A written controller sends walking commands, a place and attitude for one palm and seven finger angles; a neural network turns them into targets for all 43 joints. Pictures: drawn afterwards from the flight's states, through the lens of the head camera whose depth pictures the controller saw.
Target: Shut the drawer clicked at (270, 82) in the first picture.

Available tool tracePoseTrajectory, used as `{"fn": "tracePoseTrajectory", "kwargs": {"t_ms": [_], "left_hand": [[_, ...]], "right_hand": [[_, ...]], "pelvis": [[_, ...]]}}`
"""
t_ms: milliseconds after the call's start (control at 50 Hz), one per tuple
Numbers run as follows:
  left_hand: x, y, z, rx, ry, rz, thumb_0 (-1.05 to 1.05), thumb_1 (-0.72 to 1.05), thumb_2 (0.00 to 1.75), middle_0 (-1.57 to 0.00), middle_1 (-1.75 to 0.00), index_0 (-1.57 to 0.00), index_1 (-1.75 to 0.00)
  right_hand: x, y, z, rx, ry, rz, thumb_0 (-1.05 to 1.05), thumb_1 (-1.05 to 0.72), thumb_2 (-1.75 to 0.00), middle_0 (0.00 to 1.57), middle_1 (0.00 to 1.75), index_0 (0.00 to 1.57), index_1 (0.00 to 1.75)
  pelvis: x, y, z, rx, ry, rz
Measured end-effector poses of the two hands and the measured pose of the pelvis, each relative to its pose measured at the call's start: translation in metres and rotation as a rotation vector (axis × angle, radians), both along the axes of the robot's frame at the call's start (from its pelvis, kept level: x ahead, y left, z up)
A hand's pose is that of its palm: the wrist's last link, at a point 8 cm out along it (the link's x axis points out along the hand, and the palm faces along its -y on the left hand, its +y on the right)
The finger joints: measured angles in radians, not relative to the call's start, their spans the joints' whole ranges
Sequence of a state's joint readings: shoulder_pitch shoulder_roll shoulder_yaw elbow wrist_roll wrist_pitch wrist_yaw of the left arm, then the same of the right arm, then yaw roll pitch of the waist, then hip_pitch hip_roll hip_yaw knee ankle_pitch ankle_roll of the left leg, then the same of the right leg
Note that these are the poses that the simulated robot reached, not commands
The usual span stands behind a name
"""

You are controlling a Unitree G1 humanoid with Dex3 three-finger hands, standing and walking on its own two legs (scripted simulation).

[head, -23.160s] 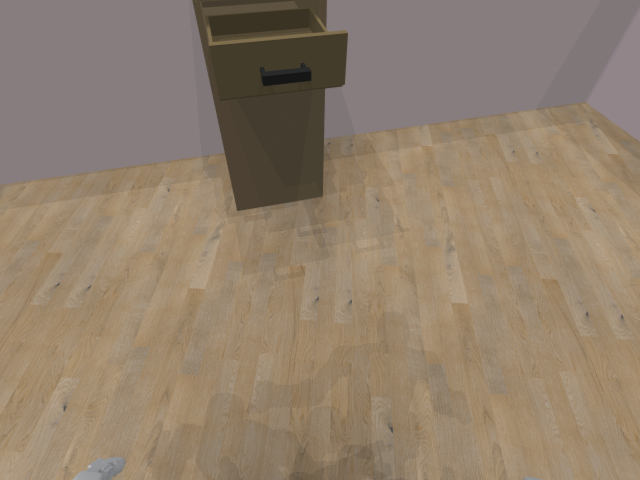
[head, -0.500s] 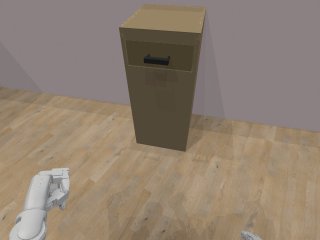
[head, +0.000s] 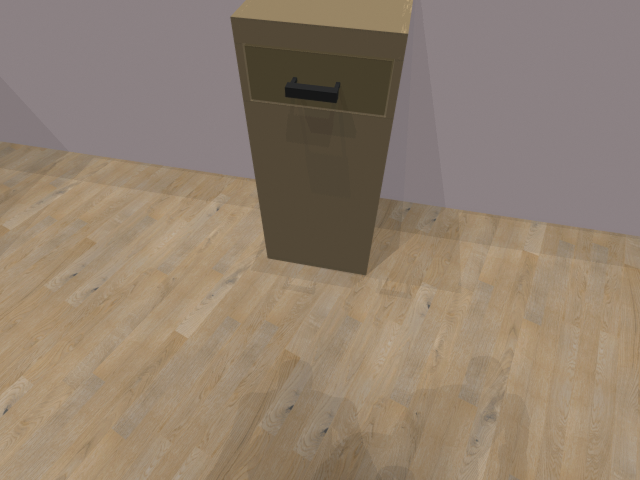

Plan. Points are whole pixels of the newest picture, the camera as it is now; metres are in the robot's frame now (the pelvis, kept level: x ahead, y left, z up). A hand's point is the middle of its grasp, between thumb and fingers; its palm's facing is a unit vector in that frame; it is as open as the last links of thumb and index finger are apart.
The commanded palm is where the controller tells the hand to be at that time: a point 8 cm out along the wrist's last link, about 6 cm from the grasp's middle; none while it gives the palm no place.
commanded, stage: let the arm hang, fingers relaxed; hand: left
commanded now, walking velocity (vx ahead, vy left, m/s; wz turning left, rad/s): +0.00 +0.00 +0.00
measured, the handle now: (313, 87) +0.95 +0.08 +0.00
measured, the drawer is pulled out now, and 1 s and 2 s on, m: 0.00 0.00 0.00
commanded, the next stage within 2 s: look to check the result in 0.48 s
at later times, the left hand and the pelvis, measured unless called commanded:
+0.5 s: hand out of the picture +0.06 +0.19 -0.17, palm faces +0.00 -0.97 -0.24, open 7.3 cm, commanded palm none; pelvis +0.01 +0.00 +0.00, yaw -1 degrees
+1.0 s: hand out of the picture +0.07 +0.20 -0.16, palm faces -0.02 -0.96 -0.27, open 7.4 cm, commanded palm none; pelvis +0.02 +0.00 +0.01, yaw -1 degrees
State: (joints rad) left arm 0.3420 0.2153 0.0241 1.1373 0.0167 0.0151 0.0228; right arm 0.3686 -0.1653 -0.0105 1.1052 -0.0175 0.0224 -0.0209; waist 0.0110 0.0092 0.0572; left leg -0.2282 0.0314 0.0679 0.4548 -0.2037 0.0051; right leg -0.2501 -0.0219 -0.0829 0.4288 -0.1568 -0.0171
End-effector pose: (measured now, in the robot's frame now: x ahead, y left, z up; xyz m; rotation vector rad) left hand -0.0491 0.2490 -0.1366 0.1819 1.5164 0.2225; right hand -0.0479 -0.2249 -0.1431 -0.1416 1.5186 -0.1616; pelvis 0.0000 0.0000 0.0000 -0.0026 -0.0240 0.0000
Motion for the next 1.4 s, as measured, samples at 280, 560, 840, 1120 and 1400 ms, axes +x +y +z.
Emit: {"fn": "tracePoseTrajectory", "kwargs": {"t_ms": [280, 560, 840, 1120, 1400], "left_hand": [[0.091, -0.013, 0.000, -0.027, -0.218, -0.078, 0.00, 0.91, 0.90, -0.22, -0.33, -0.22, -0.32], [0.097, -0.010, 0.003, -0.010, -0.197, -0.088, 0.00, 0.91, 0.90, -0.20, -0.30, -0.20, -0.30], [0.094, 0.001, 0.005, 0.014, -0.146, -0.084, 0.00, 0.91, 0.90, -0.20, -0.30, -0.20, -0.30], [0.126, 0.003, 0.008, 0.017, -0.200, -0.111, 0.00, 0.91, 0.90, -0.20, -0.30, -0.20, -0.30], [0.143, 0.007, 0.012, 0.027, -0.218, -0.124, 0.00, 0.91, 0.90, -0.20, -0.30, -0.20, -0.30]], "right_hand": [[0.042, 0.016, -0.006, 0.035, -0.135, -0.016, 0.00, -0.90, -0.90, 0.20, 0.30, 0.20, 0.30], [0.055, -0.007, -0.002, -0.006, -0.132, -0.015, 0.00, -0.91, -0.90, 0.20, 0.30, 0.20, 0.30], [0.062, -0.024, 0.002, -0.039, -0.102, 0.000, 0.00, -0.90, -0.90, 0.20, 0.30, 0.20, 0.30], [0.090, -0.025, 0.004, -0.040, -0.154, 0.012, 0.00, -0.90, -0.90, 0.20, 0.30, 0.20, 0.30], [0.101, -0.031, 0.006, -0.054, -0.161, 0.018, 0.00, -0.90, -0.90, 0.20, 0.30, 0.20, 0.30]], "pelvis": [[0.003, 0.004, 0.001, 0.010, -0.010, -0.015], [0.011, -0.001, 0.003, 0.007, -0.014, -0.020], [0.019, -0.004, 0.005, 0.003, -0.009, -0.020], [0.028, -0.003, 0.006, 0.004, -0.007, -0.025], [0.035, -0.002, 0.007, 0.005, -0.002, -0.027]]}}
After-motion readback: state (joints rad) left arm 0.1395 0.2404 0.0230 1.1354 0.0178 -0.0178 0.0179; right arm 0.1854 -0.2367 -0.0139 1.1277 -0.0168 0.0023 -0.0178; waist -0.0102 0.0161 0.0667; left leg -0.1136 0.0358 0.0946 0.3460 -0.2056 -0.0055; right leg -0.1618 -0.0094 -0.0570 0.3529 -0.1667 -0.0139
